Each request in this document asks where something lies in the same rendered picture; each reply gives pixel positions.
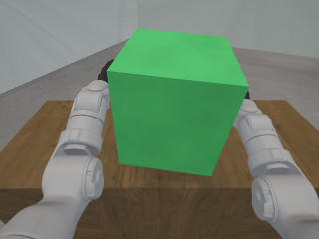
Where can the carton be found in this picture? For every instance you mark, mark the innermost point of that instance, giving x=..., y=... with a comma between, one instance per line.
x=174, y=99

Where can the left robot forearm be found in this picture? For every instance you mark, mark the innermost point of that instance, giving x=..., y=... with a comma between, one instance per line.
x=85, y=123

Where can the right robot forearm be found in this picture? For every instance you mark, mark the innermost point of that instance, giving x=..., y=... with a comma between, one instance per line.
x=266, y=155

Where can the right robot hand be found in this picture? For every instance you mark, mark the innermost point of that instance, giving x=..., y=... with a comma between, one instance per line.
x=247, y=96

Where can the robot left upper arm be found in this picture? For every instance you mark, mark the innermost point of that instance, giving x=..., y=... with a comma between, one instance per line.
x=70, y=183

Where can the left robot hand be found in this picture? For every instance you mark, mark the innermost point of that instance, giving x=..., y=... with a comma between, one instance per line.
x=103, y=74

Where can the robot right upper arm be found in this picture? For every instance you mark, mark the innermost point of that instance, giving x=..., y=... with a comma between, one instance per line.
x=289, y=203

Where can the pedestal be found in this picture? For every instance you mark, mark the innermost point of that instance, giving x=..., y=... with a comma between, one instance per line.
x=148, y=203

